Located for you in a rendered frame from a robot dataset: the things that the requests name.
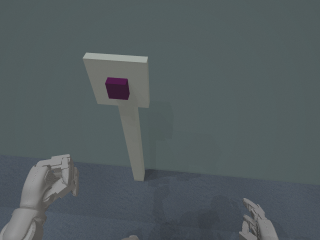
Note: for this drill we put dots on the left robot forearm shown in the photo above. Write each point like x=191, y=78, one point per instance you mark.
x=26, y=223

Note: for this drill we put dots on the robot left hand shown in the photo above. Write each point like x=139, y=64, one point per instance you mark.
x=36, y=192

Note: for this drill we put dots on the panel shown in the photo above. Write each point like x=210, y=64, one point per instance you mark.
x=135, y=69

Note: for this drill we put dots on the robot right hand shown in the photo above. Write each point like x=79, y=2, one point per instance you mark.
x=261, y=227

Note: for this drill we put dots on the button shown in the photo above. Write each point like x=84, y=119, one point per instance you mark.
x=117, y=88

